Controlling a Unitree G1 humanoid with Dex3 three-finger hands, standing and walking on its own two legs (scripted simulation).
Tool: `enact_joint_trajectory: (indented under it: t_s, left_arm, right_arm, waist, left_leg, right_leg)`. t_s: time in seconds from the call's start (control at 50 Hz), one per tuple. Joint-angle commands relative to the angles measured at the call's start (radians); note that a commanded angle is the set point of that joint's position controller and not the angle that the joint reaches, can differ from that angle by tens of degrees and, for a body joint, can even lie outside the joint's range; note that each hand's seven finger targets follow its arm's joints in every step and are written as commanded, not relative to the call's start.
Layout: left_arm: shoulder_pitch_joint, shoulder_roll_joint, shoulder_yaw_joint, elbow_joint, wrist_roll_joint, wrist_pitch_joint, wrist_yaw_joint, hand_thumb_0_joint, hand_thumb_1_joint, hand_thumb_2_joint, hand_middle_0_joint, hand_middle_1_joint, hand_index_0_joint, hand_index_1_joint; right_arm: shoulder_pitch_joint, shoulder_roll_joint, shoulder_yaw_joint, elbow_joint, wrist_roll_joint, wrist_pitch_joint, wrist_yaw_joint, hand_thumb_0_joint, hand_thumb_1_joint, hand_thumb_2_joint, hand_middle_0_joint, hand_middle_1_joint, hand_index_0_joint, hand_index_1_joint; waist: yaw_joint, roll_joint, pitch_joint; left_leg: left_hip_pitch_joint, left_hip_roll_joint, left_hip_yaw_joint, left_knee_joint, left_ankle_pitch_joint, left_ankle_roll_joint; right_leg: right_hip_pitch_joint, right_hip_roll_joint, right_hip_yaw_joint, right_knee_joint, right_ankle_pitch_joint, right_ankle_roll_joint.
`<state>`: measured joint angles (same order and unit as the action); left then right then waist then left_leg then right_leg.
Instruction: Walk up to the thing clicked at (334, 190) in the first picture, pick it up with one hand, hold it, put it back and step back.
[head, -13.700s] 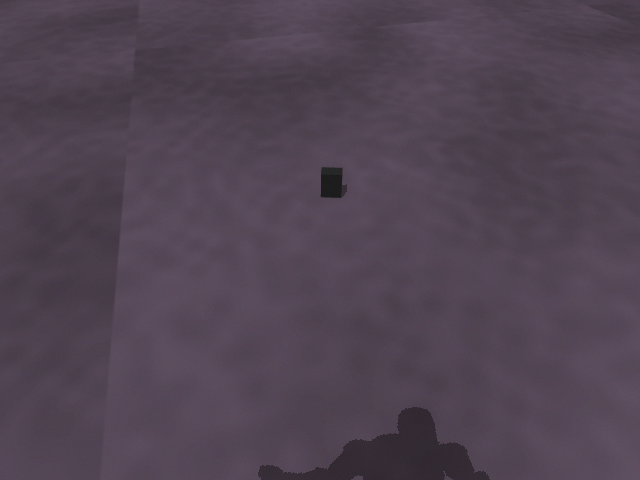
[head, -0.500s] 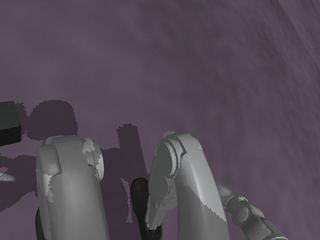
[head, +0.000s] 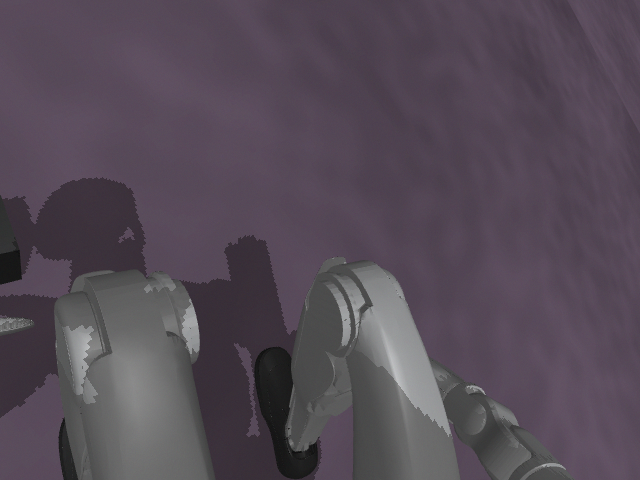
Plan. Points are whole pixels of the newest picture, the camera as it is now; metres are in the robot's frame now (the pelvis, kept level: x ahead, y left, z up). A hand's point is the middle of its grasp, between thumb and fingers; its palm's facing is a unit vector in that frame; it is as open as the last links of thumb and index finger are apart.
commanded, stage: close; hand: left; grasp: from the side
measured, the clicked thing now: out of the picture +0.37 +0.31 -0.20
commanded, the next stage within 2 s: settle in 1.08 s
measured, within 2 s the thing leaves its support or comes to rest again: leaves its support in 1.44 s
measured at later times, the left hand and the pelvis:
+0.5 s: hand out of the picture +0.34 +0.32 -0.18, palm faces +0.46 -0.89 +0.01, open 9.9 cm; pelvis +0.00 +0.00 +0.00, yaw -1 degrees
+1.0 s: hand out of the picture +0.35 +0.32 -0.18, palm faces +0.49 -0.87 +0.01, open 9.4 cm; pelvis +0.00 +0.00 +0.01, yaw -1 degrees
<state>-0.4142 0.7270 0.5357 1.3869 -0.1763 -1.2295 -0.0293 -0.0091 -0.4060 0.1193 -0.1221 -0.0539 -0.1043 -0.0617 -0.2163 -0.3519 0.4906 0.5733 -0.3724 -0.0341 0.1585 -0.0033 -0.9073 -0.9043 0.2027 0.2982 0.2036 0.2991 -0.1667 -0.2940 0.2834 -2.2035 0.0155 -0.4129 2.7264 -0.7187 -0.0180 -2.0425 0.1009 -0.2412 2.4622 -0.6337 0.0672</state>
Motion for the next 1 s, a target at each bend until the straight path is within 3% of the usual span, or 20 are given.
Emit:
enact_joint_trajectory:
  t_s: [0.0, 0.12, 0.18, 0.24, 0.26, 0.3, 0.32, 0.38, 0.44, 0.46, 0.48, 0.52, 0.54, 0.56, 0.64, 0.68, 0.76, 0.82, 0.86, 0.98]
  left_arm:
    - [-0.109, 0.119, 0.009, -0.107, 0.008, -0.065, 0.007, 0.000, -0.118, 0.295, -0.339, -0.240, -0.321, -0.252]
    - [-0.136, 0.153, 0.008, -0.125, 0.018, -0.062, 0.006, 0.000, 0.059, 0.396, -0.452, -0.339, -0.436, -0.349]
    - [-0.152, 0.151, 0.011, -0.132, 0.009, -0.059, 0.015, 0.000, 0.135, 0.439, -0.497, -0.389, -0.483, -0.394]
    - [-0.168, 0.137, -0.017, -0.120, 0.019, -0.056, 0.017, 0.000, 0.214, 0.500, -0.562, -0.450, -0.548, -0.456]
    - [-0.162, 0.137, -0.017, -0.108, 0.023, -0.052, 0.018, 0.000, 0.247, 0.519, -0.576, -0.462, -0.559, -0.470]
    - [-0.187, 0.145, -0.025, -0.128, 0.031, -0.060, 0.018, 0.000, 0.282, 0.561, -0.618, -0.512, -0.606, -0.516]
    - [-0.156, 0.137, -0.026, -0.132, 0.032, -0.060, 0.015, 0.000, 0.315, 0.568, -0.641, -0.524, -0.625, -0.530]
    - [-0.163, 0.116, -0.035, -0.124, 0.025, -0.057, 0.014, 0.000, 0.345, 0.638, -0.712, -0.606, -0.700, -0.611]
    - [-0.151, 0.116, -0.031, -0.103, 0.015, -0.049, 0.024, 0.000, 0.360, 0.685, -0.759, -0.649, -0.743, -0.657]
    - [-0.182, 0.125, -0.021, -0.099, 0.013, -0.050, 0.030, 0.000, 0.342, 0.697, -0.792, -0.675, -0.777, -0.683]
    - [-0.165, 0.137, -0.012, -0.108, 0.013, -0.050, 0.032, 0.000, 0.368, 0.729, -0.802, -0.697, -0.786, -0.706]
    - [-0.195, 0.145, -0.020, -0.112, 0.017, -0.053, 0.038, 0.000, 0.395, 0.762, -0.827, -0.730, -0.812, -0.739]
    - [-0.196, 0.160, 0.003, -0.121, 0.017, -0.056, 0.041, 0.000, 0.411, 0.779, -0.861, -0.763, -0.848, -0.770]
    - [-0.185, 0.160, -0.009, -0.112, 0.024, -0.053, 0.042, 0.000, 0.415, 0.799, -0.882, -0.782, -0.868, -0.791]
    - [-0.166, 0.183, 0.014, -0.118, 0.029, -0.052, 0.040, 0.000, 0.410, 0.865, -0.958, -0.867, -0.945, -0.876]
    - [-0.206, 0.178, 0.010, -0.157, 0.025, -0.054, 0.041, 0.000, 0.395, 0.903, -1.000, -0.919, -0.990, -0.928]
    - [-0.178, 0.163, 0.016, -0.138, 0.024, -0.042, 0.043, 0.000, 0.406, 0.961, -1.035, -0.980, -1.027, -0.988]
    - [-0.127, 0.159, 0.018, -0.148, 0.026, -0.034, 0.041, 0.000, 0.395, 0.994, -1.078, -1.027, -1.070, -1.035]
    - [-0.143, 0.146, 0.009, -0.184, 0.020, -0.034, 0.040, 0.000, 0.395, 1.018, -1.103, -1.058, -1.096, -1.067]
    - [-0.118, 0.155, 0.037, -0.199, 0.011, -0.027, 0.042, 0.000, 0.327, 1.068, -1.187, -1.143, -1.182, -1.153]
  right_arm:
    - [-0.008, -0.370, -0.128, -0.034, -0.003, 0.015, -0.016, 0.000, -0.893, -0.899, 0.199, 0.300, 0.199, 0.300]
    - [-0.003, -0.375, -0.129, -0.030, -0.002, 0.022, -0.018, 0.000, -0.888, -0.897, 0.199, 0.299, 0.199, 0.299]
    - [-0.006, -0.371, -0.125, -0.032, -0.002, 0.021, -0.020, 0.000, -0.884, -0.896, 0.200, 0.299, 0.199, 0.299]
    - [-0.005, -0.376, -0.127, -0.031, -0.001, 0.024, -0.018, 0.000, -0.882, -0.895, 0.199, 0.299, 0.199, 0.299]
    - [-0.005, -0.375, -0.126, -0.033, -0.001, 0.022, -0.019, 0.000, -0.878, -0.894, 0.199, 0.299, 0.199, 0.299]
    - [-0.002, -0.378, -0.123, -0.026, -0.004, 0.027, -0.017, 0.000, -0.879, -0.894, 0.200, 0.299, 0.199, 0.299]
    - [-0.003, -0.378, -0.128, -0.026, -0.001, 0.027, -0.016, 0.000, -0.878, -0.894, 0.199, 0.299, 0.199, 0.299]
    - [-0.006, -0.384, -0.129, -0.029, -0.002, 0.029, -0.014, 0.000, -0.879, -0.894, 0.200, 0.299, 0.199, 0.299]
    - [-0.009, -0.379, -0.124, -0.035, 0.001, 0.026, -0.012, 0.000, -0.876, -0.894, 0.199, 0.299, 0.199, 0.299]
    - [-0.011, -0.387, -0.123, -0.035, 0.001, 0.027, -0.012, 0.000, -0.882, -0.895, 0.199, 0.299, 0.199, 0.299]
    - [-0.004, -0.384, -0.123, -0.034, 0.002, 0.028, -0.014, 0.000, -0.876, -0.894, 0.199, 0.299, 0.199, 0.299]
    - [-0.004, -0.381, -0.119, -0.030, 0.000, 0.028, -0.014, 0.000, -0.875, -0.894, 0.199, 0.299, 0.199, 0.299]
    - [-0.008, -0.383, -0.119, -0.034, -0.002, 0.029, -0.016, 0.000, -0.878, -0.894, 0.199, 0.299, 0.199, 0.299]
    - [-0.004, -0.379, -0.116, -0.033, -0.002, 0.030, -0.015, 0.000, -0.880, -0.895, 0.199, 0.299, 0.199, 0.299]
    - [0.002, -0.379, -0.116, -0.037, -0.003, 0.039, -0.017, 0.000, -0.881, -0.894, 0.199, 0.299, 0.199, 0.299]
    - [-0.005, -0.376, -0.114, -0.039, -0.002, 0.042, -0.017, 0.000, -0.885, -0.895, 0.199, 0.299, 0.199, 0.299]
    - [0.003, -0.380, -0.120, -0.042, -0.004, 0.042, -0.018, 0.000, -0.885, -0.895, 0.199, 0.299, 0.199, 0.299]
    - [0.005, -0.378, -0.123, -0.042, -0.002, 0.044, -0.018, 0.000, -0.886, -0.895, 0.199, 0.299, 0.199, 0.299]
    - [0.003, -0.375, -0.124, -0.043, -0.001, 0.044, -0.017, 0.000, -0.887, -0.895, 0.199, 0.299, 0.199, 0.299]
    - [0.000, -0.376, -0.135, -0.044, 0.005, 0.044, -0.015, 0.000, -0.892, -0.896, 0.199, 0.299, 0.198, 0.299]
  waist:
    - [-0.093, 0.528, -0.496]
    - [-0.101, 0.563, -0.474]
    - [-0.104, 0.545, -0.485]
    - [-0.123, 0.539, -0.453]
    - [-0.115, 0.532, -0.451]
    - [-0.127, 0.537, -0.451]
    - [-0.111, 0.546, -0.445]
    - [-0.126, 0.541, -0.447]
    - [-0.112, 0.531, -0.470]
    - [-0.129, 0.534, -0.451]
    - [-0.113, 0.544, -0.459]
    - [-0.120, 0.539, -0.453]
    - [-0.121, 0.531, -0.456]
    - [-0.116, 0.552, -0.451]
    - [-0.109, 0.565, -0.472]
    - [-0.117, 0.556, -0.461]
    - [-0.113, 0.548, -0.481]
    - [-0.093, 0.571, -0.499]
    - [-0.100, 0.565, -0.502]
    - [-0.091, 0.570, -0.500]
  left_leg:
    - [0.354, 0.061, 0.113, -0.383, 0.092, -0.025]
    - [0.357, 0.067, 0.107, -0.395, 0.057, -0.026]
    - [0.344, 0.064, 0.114, -0.377, 0.067, -0.020]
    - [0.337, 0.067, 0.103, -0.391, 0.041, -0.021]
    - [0.343, 0.069, 0.099, -0.395, 0.045, -0.021]
    - [0.350, 0.071, 0.087, -0.400, 0.043, -0.026]
    - [0.367, 0.072, 0.082, -0.412, 0.047, -0.029]
    - [0.371, 0.071, 0.078, -0.410, 0.059, -0.031]
    - [0.369, 0.067, 0.086, -0.399, 0.072, -0.025]
    - [0.356, 0.069, 0.078, -0.403, 0.050, -0.028]
    - [0.375, 0.071, 0.084, -0.404, 0.063, -0.027]
    - [0.351, 0.068, 0.091, -0.395, 0.048, -0.022]
    - [0.352, 0.070, 0.088, -0.397, 0.051, -0.024]
    - [0.359, 0.070, 0.092, -0.403, 0.058, -0.025]
    - [0.373, 0.073, 0.090, -0.403, 0.077, -0.026]
    - [0.353, 0.073, 0.089, -0.402, 0.056, -0.025]
    - [0.367, 0.073, 0.095, -0.399, 0.082, -0.024]
    - [0.394, 0.074, 0.096, -0.402, 0.125, -0.029]
    - [0.385, 0.072, 0.097, -0.400, 0.122, -0.027]
    - [0.375, 0.074, 0.098, -0.407, 0.088, -0.026]
  right_leg:
    - [0.197, 0.022, -0.140, -0.153, 0.146, -0.073]
    - [0.181, 0.021, -0.139, -0.156, 0.126, -0.073]
    - [0.192, 0.024, -0.135, -0.165, 0.137, -0.072]
    - [0.170, 0.023, -0.143, -0.165, 0.122, -0.072]
    - [0.172, 0.023, -0.142, -0.164, 0.124, -0.072]
    - [0.166, 0.020, -0.148, -0.160, 0.121, -0.069]
    - [0.155, 0.019, -0.146, -0.151, 0.121, -0.071]
    - [0.161, 0.017, -0.150, -0.151, 0.135, -0.069]
    - [0.173, 0.021, -0.142, -0.159, 0.144, -0.071]
    - [0.161, 0.019, -0.148, -0.159, 0.129, -0.070]
    - [0.171, 0.019, -0.141, -0.163, 0.138, -0.071]
    - [0.180, 0.020, -0.139, -0.171, 0.130, -0.071]
    - [0.185, 0.020, -0.143, -0.173, 0.130, -0.069]
    - [0.190, 0.018, -0.138, -0.171, 0.131, -0.070]
    - [0.192, 0.021, -0.138, -0.163, 0.142, -0.072]
    - [0.184, 0.020, -0.140, -0.168, 0.127, -0.072]
    - [0.204, 0.021, -0.140, -0.173, 0.147, -0.071]
    - [0.215, 0.021, -0.138, -0.163, 0.176, -0.072]
    - [0.220, 0.020, -0.139, -0.167, 0.175, -0.072]
    - [0.203, 0.020, -0.136, -0.166, 0.151, -0.073]
